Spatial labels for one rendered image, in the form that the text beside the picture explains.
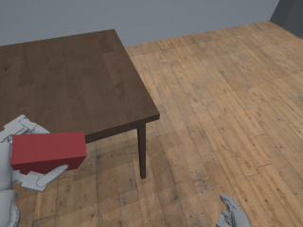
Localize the robot left hand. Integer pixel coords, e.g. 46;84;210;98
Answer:
0;114;69;193

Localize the table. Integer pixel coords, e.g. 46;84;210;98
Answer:
0;29;160;180

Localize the robot right hand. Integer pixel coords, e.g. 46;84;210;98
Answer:
215;194;251;227

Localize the sponge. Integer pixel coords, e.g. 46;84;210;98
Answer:
10;131;87;175

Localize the left robot forearm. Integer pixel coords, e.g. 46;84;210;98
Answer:
0;189;21;227

